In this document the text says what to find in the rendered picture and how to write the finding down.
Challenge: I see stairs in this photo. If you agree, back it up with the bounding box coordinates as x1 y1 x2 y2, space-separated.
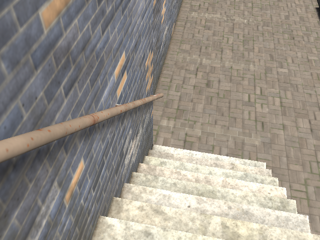
91 144 320 240

